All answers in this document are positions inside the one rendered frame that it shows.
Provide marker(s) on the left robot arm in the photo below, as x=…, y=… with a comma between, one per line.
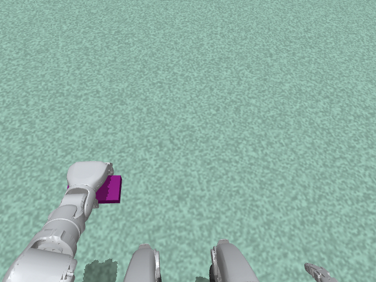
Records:
x=49, y=256

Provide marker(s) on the left robot hand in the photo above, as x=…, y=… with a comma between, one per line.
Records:
x=89, y=173

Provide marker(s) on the small box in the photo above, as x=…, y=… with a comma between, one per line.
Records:
x=110, y=191

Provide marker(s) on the right robot hand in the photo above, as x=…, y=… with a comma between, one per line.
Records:
x=319, y=273

